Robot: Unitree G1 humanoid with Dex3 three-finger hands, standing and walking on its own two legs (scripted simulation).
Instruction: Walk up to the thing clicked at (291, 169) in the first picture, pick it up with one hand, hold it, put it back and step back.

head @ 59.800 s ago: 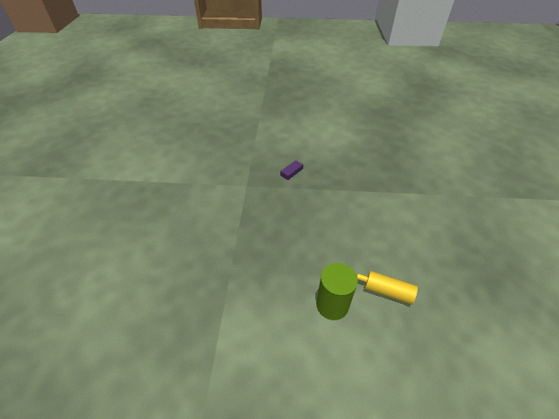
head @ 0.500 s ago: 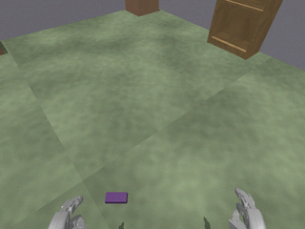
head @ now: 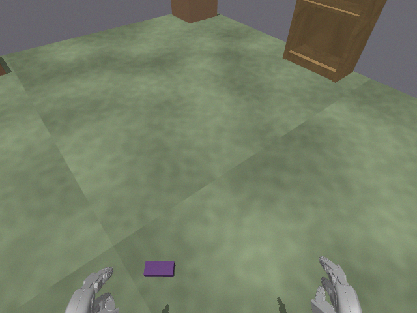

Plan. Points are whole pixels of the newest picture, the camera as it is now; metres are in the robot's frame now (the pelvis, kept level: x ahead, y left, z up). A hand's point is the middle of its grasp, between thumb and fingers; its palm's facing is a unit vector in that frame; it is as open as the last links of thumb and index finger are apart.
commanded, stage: stand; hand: left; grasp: from above
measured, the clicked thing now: (159, 269) +0.46 +0.22 -0.70
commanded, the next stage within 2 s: none
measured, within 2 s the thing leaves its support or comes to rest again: neither
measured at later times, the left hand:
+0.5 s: hand out of the picture +0.05 +0.24 -0.11, palm faces +0.06 -0.94 -0.33, open 7.4 cm
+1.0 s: hand out of the picture +0.02 +0.24 -0.09, palm faces +0.06 -0.94 -0.35, open 7.4 cm
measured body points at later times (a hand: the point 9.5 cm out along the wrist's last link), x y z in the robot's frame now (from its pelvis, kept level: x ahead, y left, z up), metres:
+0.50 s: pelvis -0.01 +0.01 +0.05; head +0.00 +0.01 +0.50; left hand +0.04 +0.29 -0.09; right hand +0.08 -0.27 -0.08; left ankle +0.00 +0.13 -0.68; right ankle +0.01 -0.14 -0.68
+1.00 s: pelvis -0.02 -0.01 +0.06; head -0.02 -0.01 +0.51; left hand +0.02 +0.29 -0.07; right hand +0.05 -0.29 -0.08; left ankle +0.00 +0.13 -0.68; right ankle +0.01 -0.14 -0.68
